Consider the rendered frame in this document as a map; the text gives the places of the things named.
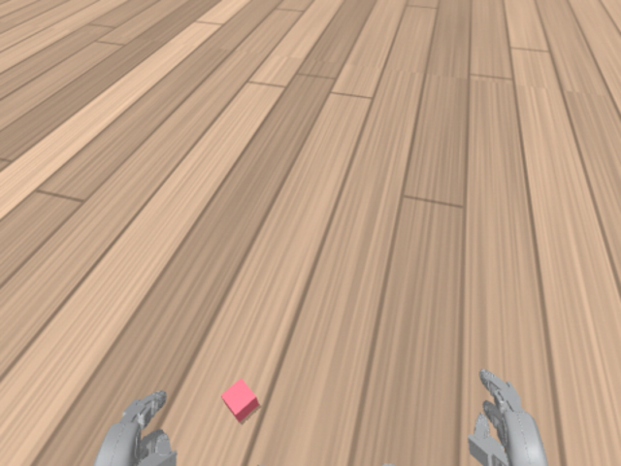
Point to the left robot hand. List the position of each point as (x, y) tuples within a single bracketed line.
[(122, 445)]

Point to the right robot hand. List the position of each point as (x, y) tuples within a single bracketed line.
[(516, 430)]

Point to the cube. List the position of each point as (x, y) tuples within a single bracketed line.
[(240, 400)]

